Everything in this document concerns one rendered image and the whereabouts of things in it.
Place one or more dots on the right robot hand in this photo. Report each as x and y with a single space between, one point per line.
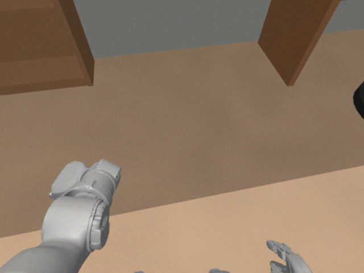
294 262

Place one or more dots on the bookshelf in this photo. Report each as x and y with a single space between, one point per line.
42 47

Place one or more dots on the left robot arm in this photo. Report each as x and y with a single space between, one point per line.
76 224

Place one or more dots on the left robot hand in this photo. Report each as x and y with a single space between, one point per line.
66 179

